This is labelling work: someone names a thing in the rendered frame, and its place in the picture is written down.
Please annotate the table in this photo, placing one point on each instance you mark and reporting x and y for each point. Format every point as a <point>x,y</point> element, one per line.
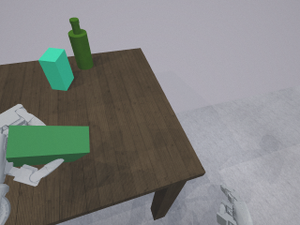
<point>137,145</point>

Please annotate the sponge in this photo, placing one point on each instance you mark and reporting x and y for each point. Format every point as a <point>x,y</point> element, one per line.
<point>38,145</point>

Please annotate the robot left hand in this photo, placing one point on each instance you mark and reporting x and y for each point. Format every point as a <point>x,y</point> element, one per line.
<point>29,175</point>

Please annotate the left robot forearm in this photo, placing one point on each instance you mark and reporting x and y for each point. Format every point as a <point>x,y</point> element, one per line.
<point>5,206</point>

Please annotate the robot right hand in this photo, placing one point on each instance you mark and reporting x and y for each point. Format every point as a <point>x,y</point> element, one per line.
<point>235,214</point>

